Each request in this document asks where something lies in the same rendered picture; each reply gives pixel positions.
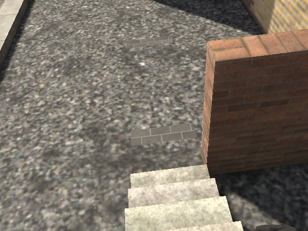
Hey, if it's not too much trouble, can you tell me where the stairs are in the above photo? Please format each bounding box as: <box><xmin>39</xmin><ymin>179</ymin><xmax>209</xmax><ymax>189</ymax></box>
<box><xmin>124</xmin><ymin>165</ymin><xmax>244</xmax><ymax>231</ymax></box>

